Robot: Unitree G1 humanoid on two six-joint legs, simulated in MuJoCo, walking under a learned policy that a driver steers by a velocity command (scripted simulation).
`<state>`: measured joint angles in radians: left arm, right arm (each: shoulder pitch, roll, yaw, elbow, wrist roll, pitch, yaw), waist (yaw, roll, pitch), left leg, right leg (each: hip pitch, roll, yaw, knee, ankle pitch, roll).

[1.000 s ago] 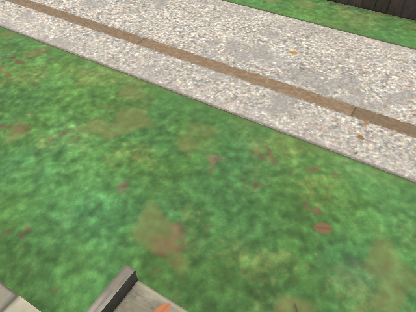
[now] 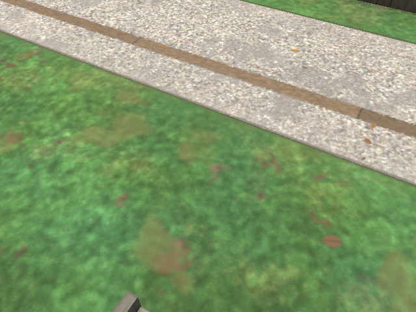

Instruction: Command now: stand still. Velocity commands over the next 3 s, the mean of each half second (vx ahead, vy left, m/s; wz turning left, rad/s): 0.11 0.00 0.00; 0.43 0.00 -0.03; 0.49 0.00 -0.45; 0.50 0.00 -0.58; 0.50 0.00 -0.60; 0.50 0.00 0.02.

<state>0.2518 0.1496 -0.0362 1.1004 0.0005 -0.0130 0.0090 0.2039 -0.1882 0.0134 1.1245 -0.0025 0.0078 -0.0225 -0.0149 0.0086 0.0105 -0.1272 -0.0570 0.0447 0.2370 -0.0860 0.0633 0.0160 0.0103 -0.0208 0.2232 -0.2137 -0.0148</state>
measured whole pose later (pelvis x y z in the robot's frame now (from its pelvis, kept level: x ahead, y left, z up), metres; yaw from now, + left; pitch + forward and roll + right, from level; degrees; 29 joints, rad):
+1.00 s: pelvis +0.19 +0.10 -0.04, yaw +0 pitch -1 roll +1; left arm 0.26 0.24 0.08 0.97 0.03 -0.03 -0.02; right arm 0.42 -0.25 -0.06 1.11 -0.04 -0.09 0.01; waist -0.02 -0.01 0.02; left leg -0.26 -0.02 0.13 0.76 -0.50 0.06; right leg -0.54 -0.02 0.04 1.06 -0.11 -0.07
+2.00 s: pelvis +0.78 +0.17 -0.34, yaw -32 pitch -1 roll +1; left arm 0.05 0.23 0.04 0.83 0.04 -0.01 -0.05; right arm 0.51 -0.17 -0.04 1.03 -0.01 -0.08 -0.01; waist -0.03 -0.06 0.05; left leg -0.12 -0.05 0.16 0.48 -0.35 0.07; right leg -0.78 0.00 -0.01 1.02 0.03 -0.08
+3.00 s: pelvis +1.18 -0.13 -0.33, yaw -47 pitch +1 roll +0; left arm 0.12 0.25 0.03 0.77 0.04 -0.04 -0.03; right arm 0.43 -0.23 -0.05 0.89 0.00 -0.05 0.02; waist -0.05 -0.04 0.03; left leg -0.11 -0.11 -0.10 0.29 -0.19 0.09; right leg -0.60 -0.06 0.04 0.82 -0.16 0.03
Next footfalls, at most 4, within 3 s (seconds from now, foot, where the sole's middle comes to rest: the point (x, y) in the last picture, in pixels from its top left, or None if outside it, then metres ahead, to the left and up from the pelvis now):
0.82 left None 0.18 0.18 -0.79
1.20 right None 0.38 0.06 -0.95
1.68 left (161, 283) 0.80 0.23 -1.11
2.22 right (215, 256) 0.93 0.00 -1.11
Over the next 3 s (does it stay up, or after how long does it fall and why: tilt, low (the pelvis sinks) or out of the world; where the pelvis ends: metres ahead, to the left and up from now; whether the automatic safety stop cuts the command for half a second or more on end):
stays up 1.18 -0.13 -0.33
